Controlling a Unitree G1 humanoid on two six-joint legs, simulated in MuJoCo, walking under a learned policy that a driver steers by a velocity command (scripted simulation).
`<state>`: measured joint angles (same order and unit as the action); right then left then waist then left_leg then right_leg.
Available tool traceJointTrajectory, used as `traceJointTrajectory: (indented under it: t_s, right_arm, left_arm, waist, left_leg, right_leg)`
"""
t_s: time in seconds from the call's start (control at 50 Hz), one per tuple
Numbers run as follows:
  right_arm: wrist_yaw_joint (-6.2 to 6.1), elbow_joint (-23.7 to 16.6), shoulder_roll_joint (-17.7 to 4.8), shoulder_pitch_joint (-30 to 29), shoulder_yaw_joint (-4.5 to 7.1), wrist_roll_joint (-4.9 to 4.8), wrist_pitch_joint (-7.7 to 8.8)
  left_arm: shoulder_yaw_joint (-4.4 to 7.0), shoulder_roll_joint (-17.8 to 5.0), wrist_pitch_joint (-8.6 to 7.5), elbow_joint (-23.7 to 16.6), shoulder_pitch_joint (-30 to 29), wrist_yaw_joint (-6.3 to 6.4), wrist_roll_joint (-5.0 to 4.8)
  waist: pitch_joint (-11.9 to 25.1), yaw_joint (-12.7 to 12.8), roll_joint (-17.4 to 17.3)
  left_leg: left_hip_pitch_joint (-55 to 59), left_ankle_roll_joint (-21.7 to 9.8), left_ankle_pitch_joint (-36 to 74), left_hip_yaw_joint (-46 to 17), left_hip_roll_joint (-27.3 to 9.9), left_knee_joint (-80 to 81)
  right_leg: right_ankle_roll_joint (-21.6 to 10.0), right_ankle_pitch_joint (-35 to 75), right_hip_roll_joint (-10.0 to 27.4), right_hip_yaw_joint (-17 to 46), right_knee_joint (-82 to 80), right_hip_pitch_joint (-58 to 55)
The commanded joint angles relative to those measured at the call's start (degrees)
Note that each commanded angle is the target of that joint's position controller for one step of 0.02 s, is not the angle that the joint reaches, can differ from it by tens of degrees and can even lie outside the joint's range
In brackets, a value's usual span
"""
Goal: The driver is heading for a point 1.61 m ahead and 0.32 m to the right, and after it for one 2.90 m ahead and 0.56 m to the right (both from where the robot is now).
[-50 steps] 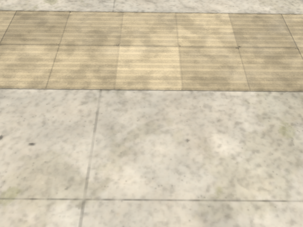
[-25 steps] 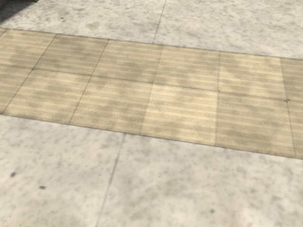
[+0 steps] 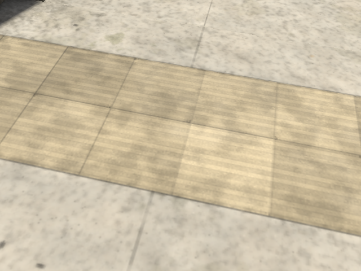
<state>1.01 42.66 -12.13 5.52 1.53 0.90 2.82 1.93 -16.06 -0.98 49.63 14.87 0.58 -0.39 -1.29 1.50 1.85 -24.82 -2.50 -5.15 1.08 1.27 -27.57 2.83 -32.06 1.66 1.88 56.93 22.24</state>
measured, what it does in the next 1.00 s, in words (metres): walks ahead: right foot, then left foot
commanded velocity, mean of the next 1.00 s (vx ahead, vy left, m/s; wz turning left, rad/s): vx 0.43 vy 0.00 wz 0.00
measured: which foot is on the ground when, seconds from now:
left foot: down 0.00-0.24, up 0.26-0.68, down 0.70-1.00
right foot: up 0.00-0.22, down 0.24-0.70, up 0.72-1.00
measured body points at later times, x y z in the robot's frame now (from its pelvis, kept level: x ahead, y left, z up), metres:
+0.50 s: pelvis +0.12 -0.02 +0.02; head +0.13 -0.05 +0.47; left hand +0.08 +0.24 -0.10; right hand +0.30 -0.28 -0.09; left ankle +0.25 +0.15 -0.67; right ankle +0.05 -0.13 -0.73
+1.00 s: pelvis +0.37 +0.05 +0.02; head +0.39 +0.05 +0.47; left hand +0.52 +0.32 -0.09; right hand +0.38 -0.22 -0.12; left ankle +0.33 +0.13 -0.73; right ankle +0.52 -0.13 -0.66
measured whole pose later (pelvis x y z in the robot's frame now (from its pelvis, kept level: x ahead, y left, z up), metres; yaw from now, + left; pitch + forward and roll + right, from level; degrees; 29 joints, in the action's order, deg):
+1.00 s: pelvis +0.37 +0.05 +0.02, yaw +0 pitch +1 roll +2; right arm 0.6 55.1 -13.5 19.5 3.2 0.0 4.8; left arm 4.4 -15.9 -4.4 48.5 7.9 0.6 -0.4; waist 0.1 -2.8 2.5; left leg -4.2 -3.6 -10.7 3.0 4.0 -13.4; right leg -0.2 -2.5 8.3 1.9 49.4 40.1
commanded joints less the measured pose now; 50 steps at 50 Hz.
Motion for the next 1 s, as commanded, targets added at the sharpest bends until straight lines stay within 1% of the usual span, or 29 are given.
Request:
traceJointTrajectory:
  t_s: [0.02,0.06,0.14,0.18,0.22,0.24,0.26,0.28,0.3,0.32,0.36,0.4,0.5,0.56,0.6,0.64,0.66,0.68,0.7,0.72,0.74,0.76,0.78,0.8,0.82,0.84,0.88,0.94,1.0]
  right_arm:
    - [-0.61,-1.9,-11.9,0.2,3.6,-0.05,-0.54]
    - [-1.09,-1.4,-11.7,-0.1,3.85,-0.92,-0.17]
    - [-1.53,0.2,-11.3,1.2,4.08,-1.78,0.31]
    - [-1.64,0.7,-11.5,1.0,4.18,-2.41,-0.21]
    - [-1.75,0.8,-9.8,0.2,3.73,-2.58,-0.76]
    - [-1.63,-0.2,-6.7,-1.7,2.87,-2.29,-0.74]
    - [-1.17,-1.3,-2.3,-2.6,1.9,-1.93,-0.05]
    - [-1.03,-2.6,-6.2,-3.4,2.89,-2.54,1.05]
    - [-0.95,-2.0,-9.5,-2.5,3.75,-2.91,1.69]
    - [-0.79,-0.8,-10.2,-0.8,4.06,-2.52,1.81]
    - [-0.93,0.4,-9.1,-0.9,4.11,-1.18,1.8]
    - [-0.73,0.9,-6.9,-1.7,3.76,-1.13,1.64]
    - [0.09,-0.6,-4.0,-8.4,2.5,-1.94,1.65]
    - [0.96,-1.6,-4.2,-11.8,2.05,-2.4,1.96]
    - [1.42,-2.2,-5.0,-12.7,1.96,-2.6,2.23]
    - [1.61,-2.0,-6.7,-10.5,2.4,-2.48,2.53]
    - [1.46,-0.9,-8.0,-6.4,3.1,-2.25,2.6]
    - [1.05,2.1,-10.3,2.4,4.48,-2.2,2.55]
    - [0.47,4.9,-14.0,13.8,5.88,-1.82,2.51]
    - [0.24,6.5,-19.7,20.1,7.04,-1.18,1.94]
    - [0.42,6.6,-15.3,19.8,5.53,-1.4,1.91]
    - [0.39,6.1,-12.4,14.7,4.43,-1.56,2.05]
    - [0.4,5.2,-10.3,10.3,3.79,-1.57,2.09]
    - [0.62,4.7,-8.7,6.8,3.3,-1.16,2.2]
    - [0.73,4.7,-7.2,4.9,2.83,-0.63,2.48]
    - [0.78,5.2,-6.8,4.5,2.77,-0.48,2.61]
    - [0.49,6.5,-7.6,6.1,2.95,-0.72,3.16]
    - [-0.52,8.0,-9.4,8.8,3.21,-0.83,3.18]
    - [-1.09,8.9,-10.2,11.0,3.14,-1.13,2.84]
  left_arm:
    - [1.61,-4.8,1.37,-1.4,6.0,1.16,0.21]
    - [1.74,-4.4,0.77,-1.1,5.8,1.29,0.44]
    - [1.79,-3.7,-0.88,-0.9,2.9,0.78,0.53]
    - [1.88,-3.4,-1.48,-0.1,4.0,0.37,0.42]
    - [2.02,-3.0,-1.67,2.0,8.2,0.2,0.69]
    - [2.27,-4.4,-1.83,3.1,12.3,0.37,0.97]
    - [2.91,-8.3,-1.84,3.1,14.4,0.65,0.67]
    - [4.19,-13.4,-2.3,2.1,12.3,0.4,1.55]
    - [3.65,-10.9,-3.39,0.3,7.6,0.56,1.57]
    - [3.06,-8.5,-4.12,-0.2,5.3,0.43,1.02]
    - [2.71,-7.1,-4.47,-0.1,5.4,0.15,0.13]
    - [2.16,-5.1,-4.63,1.3,8.5,0.22,0.36]
    - [2.46,-6.2,-4.1,2.9,11.7,0.63,0.23]
    - [2.88,-7.2,-3.65,4.1,13.5,0.58,-0.28]
    - [3.24,-7.6,-3.31,4.9,13.8,0.49,-0.76]
    - [3.74,-8.3,-2.89,5.3,12.8,0.48,-1.09]
    - [3.9,-8.8,-2.69,5.1,11.4,0.5,-1.19]
    - [3.64,-7.9,-2.54,4.9,10.4,0.52,-1.15]
    - [2.88,-6.1,-2.61,3.5,9.5,0.52,-0.3]
    - [0.75,0.9,-3.72,1.7,14.2,0.23,0.16]
    - [1.4,-1.7,-5.36,2.6,12.8,-0.05,-0.85]
    - [2.67,-5.9,-6.21,0.9,8.0,-0.35,-2.26]
    - [2.76,-6.2,-6.42,0.3,4.8,-0.16,-2.17]
    - [3.02,-5.6,-6.23,0.1,3.2,0.22,-1.35]
    - [3.27,-4.7,-5.55,0.3,3.8,0.45,-0.84]
    - [3.12,-3.2,-4.8,0.5,4.9,0.4,-0.76]
    - [3.03,-1.9,-3.71,0.0,4.3,0.43,-0.57]
    - [3.05,-2.2,-3.51,-2.5,-2.3,0.34,0.19]
    - [2.29,-1.0,-3.98,-4.3,-8.9,-0.53,0.02]
  waist:
    - [7.6,0.5,-11.3]
    - [7.3,0.7,-11.6]
    - [6.2,0.3,-10.1]
    - [5.7,1.6,-9.0]
    - [4.4,3.9,-6.9]
    - [3.1,5.2,-1.2]
    - [1.7,4.7,10.9]
    - [-3.5,4.0,14.8]
    - [-5.5,1.7,10.5]
    - [-4.7,0.3,8.5]
    - [-2.7,0.4,5.7]
    - [-1.2,0.9,5.0]
    - [-2.4,3.4,5.6]
    - [-4.2,4.7,5.8]
    - [-5.3,4.4,6.2]
    - [-4.6,2.2,6.8]
    - [-2.3,-0.5,6.9]
    - [3.0,-4.7,5.5]
    - [11.7,-9.3,1.1]
    - [20.2,-8.2,-15.6]
    - [22.2,-8.6,-16.1]
    - [13.2,-7.4,-13.3]
    - [8.6,-5.8,-9.3]
    - [4.9,-4.1,-6.5]
    - [3.3,-2.1,-7.3]
    - [2.8,-1.0,-8.3]
    - [1.2,0.0,-7.0]
    - [-1.1,-1.0,-4.9]
    - [-2.4,-2.8,-4.8]
  left_leg:
    - [5.3,-10.8,-12.2,-16.0,-13.7,16.2]
    - [3.3,-10.5,-18.9,-15.3,-13.3,18.6]
    - [3.6,-9.7,-21.6,-14.7,-13.7,19.5]
    - [2.0,-8.6,-24.5,-13.8,-13.3,18.3]
    - [-2.5,-5.8,-28.3,-11.2,-10.4,13.7]
    - [-8.1,-3.1,-27.2,-7.5,-6.7,3.7]
    - [-18.3,0.8,-23.1,1.2,0.2,-15.2]
    - [-26.2,-0.4,-21.7,-2.3,-0.3,-22.4]
    - [-28.2,-1.0,-16.2,-5.5,-3.2,-26.2]
    - [-28.5,-1.0,-11.5,-5.8,-4.0,-26.6]
    - [-26.2,-0.1,-5.3,-4.8,-5.1,-25.2]
    - [-22.9,1.1,0.4,-2.9,-4.9,-23.8]
    - [-15.0,2.7,7.0,-0.2,-4.0,-10.7]
    - [-12.2,2.4,5.8,0.8,-3.5,-5.6]
    - [-11.0,1.0,2.9,0.5,-3.7,-3.2]
    - [-6.4,-0.8,-0.5,0.9,-3.0,-1.1]
    - [0.1,-2.0,-1.0,2.1,-1.5,0.0]
    - [12.0,-3.6,-0.6,2.9,-0.1,0.9]
    - [30.3,-6.5,-0.7,-4.6,-6.9,-1.4]
    - [50.0,-15.1,-12.0,-31.2,-21.6,4.3]
    - [48.0,-16.1,-18.1,-42.6,-23.7,11.3]
    - [41.0,-13.3,-17.7,-34.0,-21.7,11.8]
    - [32.9,-11.4,-13.7,-26.6,-19.3,12.7]
    - [25.4,-10.6,-9.3,-21.5,-16.9,14.7]
    - [20.3,-9.7,-5.6,-17.4,-14.7,16.4]
    - [17.3,-9.9,-3.5,-15.3,-13.8,17.9]
    - [14.7,-10.9,1.7,-12.1,-13.5,19.8]
    - [15.5,-11.2,7.2,-9.3,-13.4,20.8]
    - [15.4,-9.5,7.8,-5.6,-11.6,21.5]
  right_leg:
    - [0.3,4.9,1.5,-1.9,-1.8,0.6]
    - [-1.3,7.9,1.4,-2.5,-5.2,-1.4]
    - [-4.1,12.4,1.4,-3.1,-14.8,-4.2]
    - [-5.4,15.8,0.4,-4.8,-21.9,-8.6]
    - [-7.2,15.1,-0.8,-5.5,-28.5,-15.1]
    - [-9.4,7.4,4.8,2.8,-35.3,-18.3]
    - [-13.3,-5.5,16.1,19.8,-44.8,-22.0]
    - [-18.1,-16.0,22.3,34.4,-51.7,-17.8]
    - [-17.0,-13.5,21.0,32.5,-51.6,-17.1]
    - [-14.8,-7.1,18.6,27.2,-50.8,-18.6]
    - [-12.4,3.6,15.4,18.8,-50.8,-19.9]
    - [-11.8,13.7,12.9,12.4,-50.8,-20.0]
    - [-11.5,23.7,10.7,4.0,-50.5,-18.2]
    - [-12.2,24.6,12.1,3.6,-49.5,-19.3]
    - [-12.1,25.7,13.7,4.2,-48.2,-21.2]
    - [-11.4,32.0,15.1,4.3,-45.4,-22.8]
    - [-10.6,41.9,14.4,3.0,-40.9,-22.6]
    - [-9.2,51.2,11.6,0.1,-31.2,-20.4]
    - [-7.0,45.2,8.7,-2.4,-15.3,-9.9]
    - [-2.8,17.3,-1.4,-4.6,7.4,12.9]
    - [-3.4,0.1,-1.8,4.3,16.6,18.9]
    - [-4.6,3.5,1.6,4.1,19.9,23.9]
    - [-5.3,8.9,4.4,2.5,18.2,22.7]
    - [-5.2,13.3,6.1,1.8,14.7,20.4]
    - [-5.2,16.1,7.6,2.2,11.8,16.8]
    - [-5.0,17.5,8.0,2.1,10.3,14.2]
    - [-4.1,19.6,8.2,1.5,7.3,14.3]
    - [-2.7,27.5,8.1,1.2,-2.6,18.8]
    - [-2.9,36.5,6.1,-0.6,-14.8,16.3]
Velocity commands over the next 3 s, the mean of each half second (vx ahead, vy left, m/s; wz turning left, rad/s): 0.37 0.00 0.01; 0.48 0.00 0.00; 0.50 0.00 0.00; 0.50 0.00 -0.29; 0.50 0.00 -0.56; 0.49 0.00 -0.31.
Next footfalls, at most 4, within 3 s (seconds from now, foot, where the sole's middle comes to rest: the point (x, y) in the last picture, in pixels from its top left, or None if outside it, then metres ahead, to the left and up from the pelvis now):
0.24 right None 0.09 -0.13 -0.77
0.70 left None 0.37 0.14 -0.77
1.22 right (211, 212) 0.69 -0.10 -0.77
1.76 left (154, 149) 0.99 0.15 -0.77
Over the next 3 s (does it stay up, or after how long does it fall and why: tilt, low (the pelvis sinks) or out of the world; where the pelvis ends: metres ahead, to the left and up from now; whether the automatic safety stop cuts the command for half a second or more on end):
stays up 1.46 -0.17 0.01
